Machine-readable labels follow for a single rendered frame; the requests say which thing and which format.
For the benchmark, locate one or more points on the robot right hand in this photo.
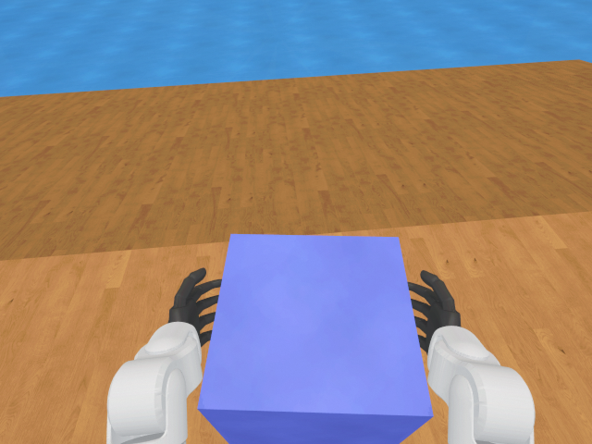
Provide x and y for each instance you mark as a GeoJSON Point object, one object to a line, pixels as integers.
{"type": "Point", "coordinates": [442, 311]}

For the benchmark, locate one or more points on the robot left hand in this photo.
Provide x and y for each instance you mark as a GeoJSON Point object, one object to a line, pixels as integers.
{"type": "Point", "coordinates": [187, 309]}

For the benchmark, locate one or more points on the left robot forearm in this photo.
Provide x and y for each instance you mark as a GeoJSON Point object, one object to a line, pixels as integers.
{"type": "Point", "coordinates": [147, 398]}

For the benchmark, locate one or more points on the carton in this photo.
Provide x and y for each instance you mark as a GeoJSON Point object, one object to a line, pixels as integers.
{"type": "Point", "coordinates": [314, 342]}

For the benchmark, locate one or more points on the right robot forearm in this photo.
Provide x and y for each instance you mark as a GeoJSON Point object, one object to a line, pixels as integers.
{"type": "Point", "coordinates": [488, 403]}

